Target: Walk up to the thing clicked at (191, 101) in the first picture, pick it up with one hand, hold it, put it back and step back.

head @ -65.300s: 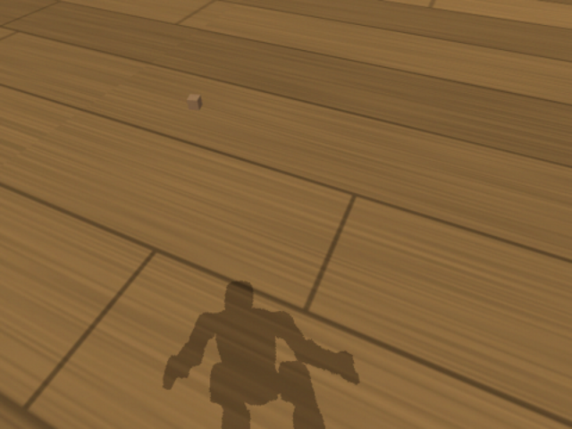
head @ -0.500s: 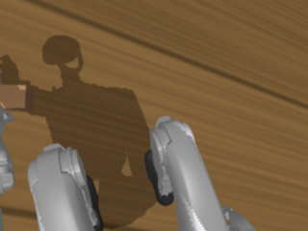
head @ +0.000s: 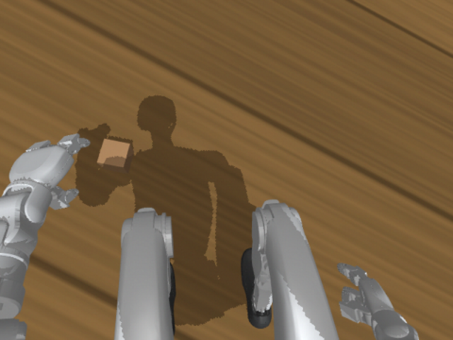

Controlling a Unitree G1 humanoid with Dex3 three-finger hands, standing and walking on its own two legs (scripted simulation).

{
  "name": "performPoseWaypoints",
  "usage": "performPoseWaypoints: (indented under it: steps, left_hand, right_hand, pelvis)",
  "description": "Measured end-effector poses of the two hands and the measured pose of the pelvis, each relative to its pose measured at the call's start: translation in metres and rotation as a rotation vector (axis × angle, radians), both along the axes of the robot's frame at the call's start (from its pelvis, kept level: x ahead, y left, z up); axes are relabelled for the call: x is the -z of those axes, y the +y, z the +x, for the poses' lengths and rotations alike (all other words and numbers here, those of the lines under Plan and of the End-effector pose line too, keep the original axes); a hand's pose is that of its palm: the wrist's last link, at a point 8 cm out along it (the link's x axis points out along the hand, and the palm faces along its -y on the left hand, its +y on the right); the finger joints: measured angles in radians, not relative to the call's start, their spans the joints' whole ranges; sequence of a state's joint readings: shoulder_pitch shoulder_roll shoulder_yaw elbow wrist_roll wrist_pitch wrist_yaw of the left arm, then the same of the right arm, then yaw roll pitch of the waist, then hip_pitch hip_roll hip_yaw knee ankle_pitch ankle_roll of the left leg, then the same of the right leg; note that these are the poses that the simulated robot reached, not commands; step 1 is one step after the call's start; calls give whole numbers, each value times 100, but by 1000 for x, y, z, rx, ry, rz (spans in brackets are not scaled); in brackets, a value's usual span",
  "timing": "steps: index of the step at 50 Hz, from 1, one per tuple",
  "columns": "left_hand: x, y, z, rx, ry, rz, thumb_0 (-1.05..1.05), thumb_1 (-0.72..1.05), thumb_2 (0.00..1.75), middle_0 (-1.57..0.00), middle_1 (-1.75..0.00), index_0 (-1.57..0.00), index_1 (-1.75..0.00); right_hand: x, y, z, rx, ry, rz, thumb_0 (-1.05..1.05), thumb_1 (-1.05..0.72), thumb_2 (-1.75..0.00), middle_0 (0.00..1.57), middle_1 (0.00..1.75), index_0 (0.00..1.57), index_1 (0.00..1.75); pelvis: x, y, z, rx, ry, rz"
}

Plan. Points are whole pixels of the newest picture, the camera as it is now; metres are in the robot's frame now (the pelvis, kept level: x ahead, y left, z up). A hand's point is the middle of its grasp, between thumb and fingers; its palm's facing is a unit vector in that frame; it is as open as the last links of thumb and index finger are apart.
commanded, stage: home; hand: left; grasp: from above
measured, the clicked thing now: (116, 156) +0.50 +0.26 -0.37
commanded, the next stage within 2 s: none
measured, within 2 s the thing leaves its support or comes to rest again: neither
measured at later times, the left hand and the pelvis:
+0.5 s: hand (34, 249) +0.26 +0.22 +0.09, palm faces -0.13 -0.87 -0.48, open 7.9 cm; pelvis +0.03 -0.01 +0.18, yaw +4 degrees
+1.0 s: hand out of the picture +0.23 +0.19 +0.27, palm faces +0.17 -0.96 -0.20, open 7.4 cm; pelvis +0.09 -0.01 +0.31, yaw +7 degrees
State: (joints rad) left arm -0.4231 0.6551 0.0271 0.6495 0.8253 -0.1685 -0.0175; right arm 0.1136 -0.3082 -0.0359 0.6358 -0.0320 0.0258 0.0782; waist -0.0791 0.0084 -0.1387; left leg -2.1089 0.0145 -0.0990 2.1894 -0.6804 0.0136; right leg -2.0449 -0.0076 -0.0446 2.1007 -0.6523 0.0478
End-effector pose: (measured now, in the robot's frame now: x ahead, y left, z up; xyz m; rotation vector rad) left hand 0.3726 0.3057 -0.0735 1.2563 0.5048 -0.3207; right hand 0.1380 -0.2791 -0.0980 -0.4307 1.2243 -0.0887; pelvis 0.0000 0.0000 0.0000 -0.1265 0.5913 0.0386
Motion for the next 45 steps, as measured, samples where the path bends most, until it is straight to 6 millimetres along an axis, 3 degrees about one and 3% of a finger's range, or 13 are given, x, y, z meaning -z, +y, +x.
performPoseWaypoints:
  steps: [9, 17, 25, 34, 40, 45]
  left_hand:
    - [-75, -16, -54, -174, -38, -211, 0, 57, 86, -22, -38, -21, -38]
    - [-138, -32, -94, -398, -32, -383, 1, 76, 89, -21, -33, -21, -33]
    - [-206, -46, -125, -614, 10, -554, 1, 80, 87, -21, -30, -21, -30]
    - [-279, -61, -142, -808, 48, -706, 1, 87, 89, -20, -30, -21, -29]
    - [-325, -71, -152, -907, 63, -788, 1, 89, 90, -20, -30, -21, -29]
    - [-354, -73, -158, -943, 54, -825, 1, 90, 90, -20, -30, -20, -29]
  right_hand:
    - [-51, 33, 54, -39, -191, 108, 1, -90, -90, 20, 30, 21, 30]
    - [-111, 48, 83, -30, -325, 162, 1, -90, -90, 20, 30, 21, 30]
    - [-189, 46, 95, 2, -427, 147, 1, -90, -90, 20, 30, 21, 30]
    - [-273, 36, 97, 35, -504, 100, 1, -90, -90, 20, 30, 21, 30]
    - [-317, 36, 98, 55, -549, 75, 1, -90, -90, 20, 30, 21, 30]
    - [-339, 40, 105, 55, -603, 74, 1, -90, -90, 20, 30, 21, 30]
  pelvis:
    - [-57, -2, 0, -13, -27, 24]
    - [-112, -7, 7, -25, -69, 47]
    - [-177, -9, 26, -39, -137, 64]
    - [-247, -10, 54, -56, -236, 78]
    - [-285, -9, 73, -68, -308, 87]
    - [-303, -8, 85, -75, -351, 94]
